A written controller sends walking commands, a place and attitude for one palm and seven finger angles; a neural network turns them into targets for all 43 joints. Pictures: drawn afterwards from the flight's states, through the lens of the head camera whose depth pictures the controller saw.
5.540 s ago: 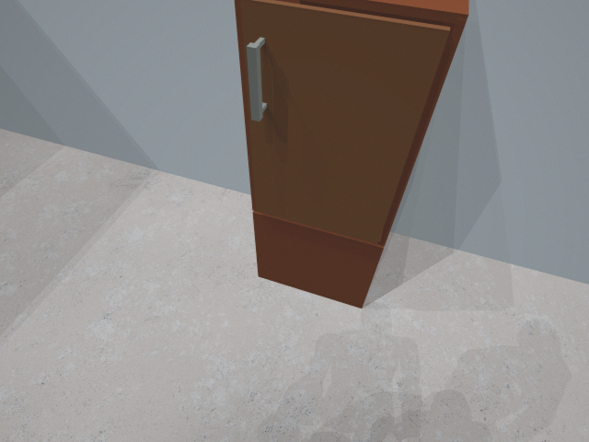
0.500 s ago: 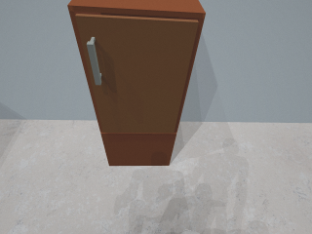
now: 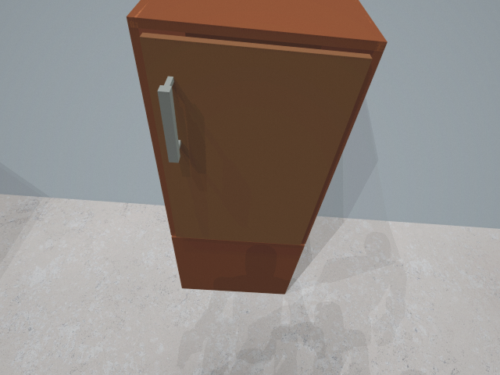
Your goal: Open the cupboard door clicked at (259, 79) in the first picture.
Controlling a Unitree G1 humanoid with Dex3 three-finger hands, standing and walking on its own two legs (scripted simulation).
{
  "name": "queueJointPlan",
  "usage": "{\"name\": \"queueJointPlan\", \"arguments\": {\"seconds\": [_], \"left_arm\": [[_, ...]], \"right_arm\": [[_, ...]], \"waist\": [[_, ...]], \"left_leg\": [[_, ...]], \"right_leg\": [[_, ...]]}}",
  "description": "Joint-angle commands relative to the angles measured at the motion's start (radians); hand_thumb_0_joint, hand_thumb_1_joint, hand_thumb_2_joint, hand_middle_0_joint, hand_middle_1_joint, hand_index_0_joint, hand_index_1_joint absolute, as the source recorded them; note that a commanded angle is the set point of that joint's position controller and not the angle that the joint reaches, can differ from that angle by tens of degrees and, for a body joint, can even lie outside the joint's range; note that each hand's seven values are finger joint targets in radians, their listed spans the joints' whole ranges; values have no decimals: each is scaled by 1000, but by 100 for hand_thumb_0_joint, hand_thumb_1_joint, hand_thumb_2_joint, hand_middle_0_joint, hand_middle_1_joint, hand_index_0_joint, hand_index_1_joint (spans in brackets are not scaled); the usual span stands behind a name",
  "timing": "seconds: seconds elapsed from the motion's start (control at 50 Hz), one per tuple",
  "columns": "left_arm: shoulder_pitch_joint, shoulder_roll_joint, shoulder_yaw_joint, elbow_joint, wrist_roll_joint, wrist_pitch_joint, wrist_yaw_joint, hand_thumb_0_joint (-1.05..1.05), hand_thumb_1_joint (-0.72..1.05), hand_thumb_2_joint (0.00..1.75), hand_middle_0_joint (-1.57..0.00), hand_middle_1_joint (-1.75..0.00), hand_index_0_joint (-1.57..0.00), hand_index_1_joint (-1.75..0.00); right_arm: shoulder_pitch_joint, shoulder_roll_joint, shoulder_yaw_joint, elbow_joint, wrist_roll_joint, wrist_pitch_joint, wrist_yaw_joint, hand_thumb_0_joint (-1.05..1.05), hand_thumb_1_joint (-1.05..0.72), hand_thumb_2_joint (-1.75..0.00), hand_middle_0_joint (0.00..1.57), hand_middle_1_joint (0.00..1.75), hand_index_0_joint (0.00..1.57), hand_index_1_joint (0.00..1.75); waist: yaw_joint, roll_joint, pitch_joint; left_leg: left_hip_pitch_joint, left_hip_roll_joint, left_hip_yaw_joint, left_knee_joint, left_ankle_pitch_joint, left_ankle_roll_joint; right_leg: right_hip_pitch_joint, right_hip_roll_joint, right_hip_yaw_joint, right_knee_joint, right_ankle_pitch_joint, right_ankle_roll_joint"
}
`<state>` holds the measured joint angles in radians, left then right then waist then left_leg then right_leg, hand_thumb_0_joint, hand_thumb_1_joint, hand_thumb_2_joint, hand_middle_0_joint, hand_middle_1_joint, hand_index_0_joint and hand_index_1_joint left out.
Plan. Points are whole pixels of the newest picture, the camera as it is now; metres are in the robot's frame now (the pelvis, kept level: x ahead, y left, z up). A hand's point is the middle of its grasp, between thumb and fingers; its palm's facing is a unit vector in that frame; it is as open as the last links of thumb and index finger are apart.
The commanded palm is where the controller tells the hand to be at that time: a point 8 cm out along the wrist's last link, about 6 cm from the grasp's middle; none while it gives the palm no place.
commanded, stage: come to a stop and stand still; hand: left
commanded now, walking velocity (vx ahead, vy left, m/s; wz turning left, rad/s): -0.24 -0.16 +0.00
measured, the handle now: (172, 121) +0.53 +0.19 +0.12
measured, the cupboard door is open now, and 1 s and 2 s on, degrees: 0 0 0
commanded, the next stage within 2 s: look again from close up in 1.26 s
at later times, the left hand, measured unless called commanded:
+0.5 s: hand out of the picture +0.08 +0.14 -0.15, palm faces -0.02 -0.97 -0.25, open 7.4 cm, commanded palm none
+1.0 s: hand out of the picture -0.01 +0.19 -0.16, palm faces +0.07 -0.98 -0.19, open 7.4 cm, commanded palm none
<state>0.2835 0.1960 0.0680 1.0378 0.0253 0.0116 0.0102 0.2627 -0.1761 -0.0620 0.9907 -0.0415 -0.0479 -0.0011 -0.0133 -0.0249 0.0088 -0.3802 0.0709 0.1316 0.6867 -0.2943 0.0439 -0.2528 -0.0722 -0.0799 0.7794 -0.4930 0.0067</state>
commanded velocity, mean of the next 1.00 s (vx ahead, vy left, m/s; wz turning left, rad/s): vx -0.04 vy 0.02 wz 0.00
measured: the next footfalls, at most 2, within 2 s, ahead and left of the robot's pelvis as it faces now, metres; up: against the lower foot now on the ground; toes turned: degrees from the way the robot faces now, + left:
right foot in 0.42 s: +0.04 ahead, -0.14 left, +0.00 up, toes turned +0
left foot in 0.84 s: +0.00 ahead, +0.11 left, +0.00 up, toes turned +2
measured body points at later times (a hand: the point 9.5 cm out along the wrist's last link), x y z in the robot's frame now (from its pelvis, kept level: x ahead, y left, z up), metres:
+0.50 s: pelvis +0.01 -0.04 +0.01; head +0.05 -0.06 +0.46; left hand +0.08 +0.19 -0.13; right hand +0.04 -0.28 -0.15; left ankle +0.03 +0.08 -0.70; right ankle +0.02 -0.15 -0.72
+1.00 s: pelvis -0.02 +0.00 +0.02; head -0.01 +0.02 +0.47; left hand -0.02 +0.24 -0.15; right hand +0.01 -0.23 -0.13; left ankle -0.04 +0.11 -0.72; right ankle +0.00 -0.14 -0.72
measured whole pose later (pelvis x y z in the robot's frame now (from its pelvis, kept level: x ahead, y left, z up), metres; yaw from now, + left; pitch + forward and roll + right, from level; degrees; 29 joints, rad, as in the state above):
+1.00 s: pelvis -0.02 +0.00 +0.02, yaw +0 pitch -1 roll +1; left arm 0.27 0.20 0.04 1.07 0.02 0.04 0.02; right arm 0.25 -0.14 -0.02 1.07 -0.03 0.03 -0.02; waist 0.04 -0.06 0.03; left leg -0.18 0.00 0.05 0.47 -0.28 0.01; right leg -0.25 -0.08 -0.05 0.48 -0.21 0.04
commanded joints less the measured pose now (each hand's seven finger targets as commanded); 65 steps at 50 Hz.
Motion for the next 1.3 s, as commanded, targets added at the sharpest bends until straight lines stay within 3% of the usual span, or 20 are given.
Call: {"name": "queueJointPlan", "arguments": {"seconds": [0.0, 0.04, 0.08, 0.18, 0.26, 0.32, 0.36, 0.38, 0.4, 0.42, 0.44, 0.54, 0.68, 0.76, 0.78, 0.82, 0.84, 0.98, 1.04, 1.28], "left_arm": [[-31, -3, -13, -72, -4, -25, 2, 0, 90, 90, -20, -30, -20, -30], [39, -6, -26, -29, -11, -15, 7, 0, 90, 90, -20, -30, -20, -30], [69, 9, -28, -20, -14, 7, 18, 0, 90, 90, -20, -30, -20, -30], [8, 37, -10, -69, 0, 41, 20, 0, 90, 90, -20, -30, -20, -30], [-17, 27, -6, -94, -1, 44, 18, 0, 90, 90, -20, -30, -20, -30], [0, 22, -6, -92, -3, 35, 19, 0, 90, 90, -20, -30, -20, -30], [58, 26, -5, -75, 1, 18, 21, 0, 90, 90, -20, -30, -20, -30], [70, 62, -3, -72, 7, 5, 26, 0, 90, 90, -20, -30, -20, -30], [48, 141, 5, -75, 13, -8, 37, 0, 90, 90, -20, -30, -20, -30], [52, 162, 4, -83, 5, -12, 36, 0, 90, 90, -20, -30, -20, -30], [27, 154, 0, -94, 6, -11, 37, 0, 90, 90, -20, -30, -20, -30], [-48, 133, 12, -106, -1, -21, 38, 0, 90, 90, -20, -30, -20, -30], [-9, 166, 30, -97, 9, -13, 31, 0, 90, 90, -20, -30, -20, -30], [-59, 154, 28, -89, -2, -1, 24, 0, 90, 90, -20, -30, -20, -30], [-65, 127, 20, -92, -8, 4, 21, 0, 90, 90, -20, -30, -20, -30], [-67, 43, -1, -100, -15, 12, 13, 0, 90, 90, -20, -30, -20, -30], [-65, 38, -6, -96, -9, 11, 9, 0, 90, 90, -20, -30, -20, -30], [29, 59, -29, 22, -6, -10, 12, 0, 90, 90, -20, -30, -20, -30], [19, 61, -34, 44, -7, -13, 15, 0, 90, 90, -20, -30, -20, -30], [52, 30, -46, 87, -8, -15, 25, 0, 90, 90, -20, -30, -20, -30]], "right_arm": [[105, -111, 6, 2, 2, -2, -33, 0, -90, -90, 20, 30, 20, 30], [37, -106, 21, -5, 14, -12, -43, 0, -90, -90, 20, 30, 20, 30], [31, -117, 17, 4, 24, 1, -49, 0, -90, -90, 20, 30, 20, 30], [53, -160, -20, 19, 22, 38, -62, 0, -90, -90, 20, 30, 20, 30], [4, -156, -31, 13, 15, 49, -59, 0, -90, -90, 20, 30, 20, 30], [-23, -161, -37, 11, 15, 56, -49, 0, -90, -90, 20, 30, 20, 30], [-34, -150, -39, 10, 20, 62, -40, 0, -90, -90, 20, 30, 20, 30], [-13, -113, -35, 10, 28, 63, -32, 0, -90, -90, 20, 30, 20, 30], [3, -33, -21, -9, 34, 69, -24, 0, -90, -90, 20, 30, 20, 30], [-37, -37, -18, -26, 34, 85, -24, 0, -90, -90, 20, 30, 20, 30], [-39, -37, -22, -27, 32, 95, -20, 0, -90, -90, 20, 30, 20, 30], [-18, -70, -22, 15, 25, 98, -6, 0, -90, -90, 20, 30, 20, 30], [-52, -54, -10, -15, 27, 82, 2, 0, -90, -90, 20, 30, 20, 30], [74, -40, -2, 26, 29, 65, -5, 0, -90, -90, 20, 30, 20, 30], [98, -61, -2, 38, 29, 58, -10, 0, -90, -90, 20, 30, 20, 30], [44, -159, -12, 10, 17, 54, -18, 0, -90, -90, 20, 30, 20, 30], [-17, -168, -7, -10, 16, 57, -19, 0, -90, -90, 20, 30, 20, 30], [-4, -93, 21, 42, 28, 36, -25, 0, -90, -90, 20, 30, 20, 30], [22, -92, 22, 63, 32, 36, -25, 0, -90, -90, 20, 30, 20, 30], [55, -66, 36, 113, 32, 29, -31, 0, -90, -90, 20, 30, 20, 30]], "waist": [[-3, 114, 74], [32, 114, 5], [25, 140, -56], [-10, 110, -47], [-9, 194, -37], [0, 224, -46], [31, 155, -58], [32, 33, -67], [15, -218, -48], [45, -220, -40], [32, -91, -25], [21, -106, -10], [64, -143, 14], [4, -127, -16], [-3, -49, -20], [15, 236, 39], [38, 194, 69], [40, 113, 32], [25, 6, 35], [24, 54, 66]], "left_leg": [[128, 288, -356, -440, 395, 109], [192, 244, -182, -378, 798, 85], [262, 241, -131, -344, 917, 82], [329, 301, -157, -317, 905, 133], [299, 281, -138, -298, 810, 122], [259, 261, -142, -281, 681, 103], [205, 207, -118, -202, 495, 53], [158, 127, -71, -112, 287, -3], [1, -1, 5, -5, -117, -64], [-4, -34, -70, 118, -301, -72], [3, -29, -114, 204, -284, -71], [-89, -27, -133, 348, -131, -98], [-14, -32, -98, 74, -149, -91], [250, -60, -57, -257, 38, -75], [310, -29, -87, -318, 61, -65], [128, 200, -362, -486, -89, 31], [1, 229, -366, -525, -169, 56], [109, 50, -194, -391, 100, -15], [145, 50, -182, -376, 134, -26], [156, 46, -169, -404, 136, -33]], "right_leg": [[-245, -40, 86, 266, 55, -5], [-146, -36, 74, 158, 116, 21], [-103, -16, 62, 90, 135, 33], [-197, 16, 70, 157, 77, 30], [-161, 18, 65, 72, 69, 22], [-61, 23, 29, -80, 118, 12], [60, 23, 11, -296, 306, 14], [121, -38, 74, -418, 477, 10], [159, -242, 292, -445, 726, -55], [86, -333, 337, -465, 789, -154], [38, -337, 299, -474, 716, -194], [112, -248, 233, -463, 635, -172], [108, -249, 262, -506, 368, -176], [-29, -168, 197, -442, 224, -100], [-78, -119, 153, -389, 173, -61], [-92, -4, 11, -242, 112, 19], [-10, -10, 13, -208, 139, 22], [107, -43, 79, -383, 386, 6], [94, -45, 76, -393, 392, 7], [89, -49, 76, -410, 383, 10]]}}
